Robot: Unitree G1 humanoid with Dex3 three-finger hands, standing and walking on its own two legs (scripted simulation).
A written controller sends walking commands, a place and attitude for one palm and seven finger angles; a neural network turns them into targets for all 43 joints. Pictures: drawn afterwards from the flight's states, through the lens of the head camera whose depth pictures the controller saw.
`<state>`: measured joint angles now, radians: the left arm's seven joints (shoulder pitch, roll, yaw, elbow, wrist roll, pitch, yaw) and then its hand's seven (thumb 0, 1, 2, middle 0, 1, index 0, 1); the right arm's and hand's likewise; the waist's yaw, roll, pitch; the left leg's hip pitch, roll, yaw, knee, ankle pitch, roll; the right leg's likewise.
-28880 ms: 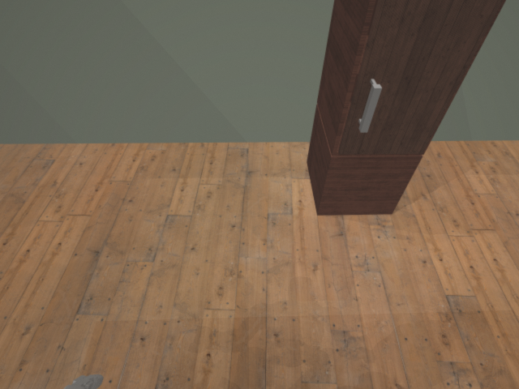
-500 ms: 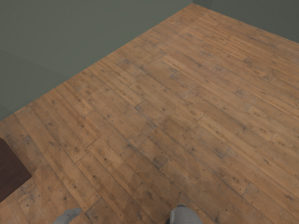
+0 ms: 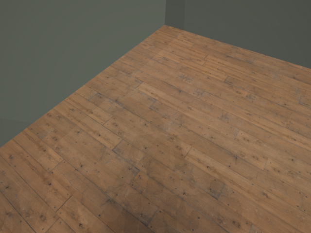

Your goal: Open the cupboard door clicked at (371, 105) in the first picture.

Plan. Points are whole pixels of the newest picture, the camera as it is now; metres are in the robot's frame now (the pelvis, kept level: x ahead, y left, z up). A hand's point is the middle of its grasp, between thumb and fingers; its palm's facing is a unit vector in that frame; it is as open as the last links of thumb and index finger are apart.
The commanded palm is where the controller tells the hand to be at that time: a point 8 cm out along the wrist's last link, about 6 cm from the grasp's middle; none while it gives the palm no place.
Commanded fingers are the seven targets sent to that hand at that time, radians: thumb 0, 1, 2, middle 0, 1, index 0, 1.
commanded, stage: walk to a spot facing it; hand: left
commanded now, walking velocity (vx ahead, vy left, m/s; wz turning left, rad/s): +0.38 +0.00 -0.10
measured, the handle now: out of the picture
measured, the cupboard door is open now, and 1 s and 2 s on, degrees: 60 60 60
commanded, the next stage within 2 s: turn to face it in 0.62 s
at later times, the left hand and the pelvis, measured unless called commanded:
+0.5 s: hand (120, 209) +0.21 +0.12 -0.16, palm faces +0.09 -0.98 -0.17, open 7.3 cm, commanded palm none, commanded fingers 0.00 0.90 0.90 -0.20 -0.30 -0.20 -0.30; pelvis +0.24 -0.06 +0.02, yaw +2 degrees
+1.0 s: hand (127, 131) +0.50 +0.14 -0.15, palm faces +0.25 -0.94 -0.23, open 7.3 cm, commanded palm none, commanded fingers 0.00 0.90 0.90 -0.20 -0.30 -0.20 -0.30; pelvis +0.44 -0.07 +0.01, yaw +14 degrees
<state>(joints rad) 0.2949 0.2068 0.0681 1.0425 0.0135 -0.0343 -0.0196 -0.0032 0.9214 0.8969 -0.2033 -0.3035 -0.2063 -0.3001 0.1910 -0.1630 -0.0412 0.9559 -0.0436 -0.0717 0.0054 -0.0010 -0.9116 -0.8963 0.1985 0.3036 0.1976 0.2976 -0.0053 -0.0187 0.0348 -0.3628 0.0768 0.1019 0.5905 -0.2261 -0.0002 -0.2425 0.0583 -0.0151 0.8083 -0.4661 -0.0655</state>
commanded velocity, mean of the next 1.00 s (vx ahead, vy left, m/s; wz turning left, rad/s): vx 0.23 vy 0.00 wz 0.27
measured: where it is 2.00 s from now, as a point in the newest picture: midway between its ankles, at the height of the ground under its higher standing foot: (170, 174)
